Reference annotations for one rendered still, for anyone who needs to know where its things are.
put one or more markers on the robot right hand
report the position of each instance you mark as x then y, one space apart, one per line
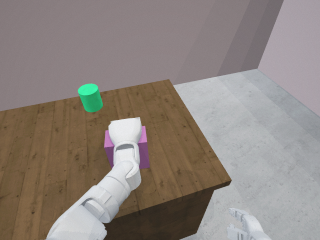
249 224

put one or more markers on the robot left upper arm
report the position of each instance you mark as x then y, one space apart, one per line
80 225

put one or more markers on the table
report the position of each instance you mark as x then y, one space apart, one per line
52 153

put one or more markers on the sponge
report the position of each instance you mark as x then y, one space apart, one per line
142 145

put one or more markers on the left robot forearm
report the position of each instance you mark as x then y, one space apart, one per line
104 199

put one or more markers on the robot left hand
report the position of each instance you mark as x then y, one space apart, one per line
129 129

